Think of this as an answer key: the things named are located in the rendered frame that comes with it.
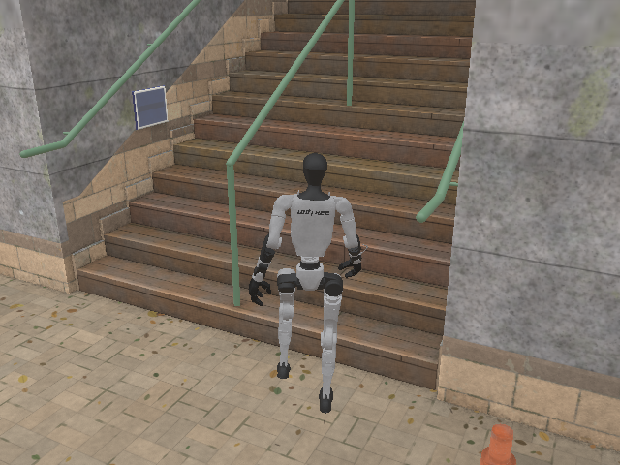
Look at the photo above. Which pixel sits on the stairs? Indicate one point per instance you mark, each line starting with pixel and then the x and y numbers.
pixel 386 154

